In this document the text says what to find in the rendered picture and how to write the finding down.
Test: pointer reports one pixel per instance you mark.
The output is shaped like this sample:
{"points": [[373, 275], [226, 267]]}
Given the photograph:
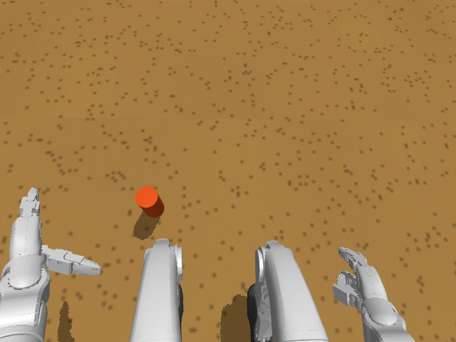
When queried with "left robot hand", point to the left robot hand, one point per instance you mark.
{"points": [[26, 239]]}

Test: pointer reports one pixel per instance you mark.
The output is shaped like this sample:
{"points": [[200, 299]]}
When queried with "right robot hand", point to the right robot hand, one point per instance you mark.
{"points": [[352, 290]]}

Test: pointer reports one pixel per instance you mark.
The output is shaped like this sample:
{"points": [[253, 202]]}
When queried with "right robot arm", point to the right robot arm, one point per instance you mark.
{"points": [[381, 322]]}

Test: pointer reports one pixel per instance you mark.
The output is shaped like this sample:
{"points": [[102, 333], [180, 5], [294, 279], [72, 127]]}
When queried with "right robot foot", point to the right robot foot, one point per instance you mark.
{"points": [[252, 312]]}

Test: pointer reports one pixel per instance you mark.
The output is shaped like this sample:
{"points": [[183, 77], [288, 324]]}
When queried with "left robot arm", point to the left robot arm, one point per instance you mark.
{"points": [[24, 291]]}

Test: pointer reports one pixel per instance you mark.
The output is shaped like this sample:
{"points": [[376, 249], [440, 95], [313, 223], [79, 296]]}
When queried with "can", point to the can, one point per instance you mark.
{"points": [[149, 201]]}

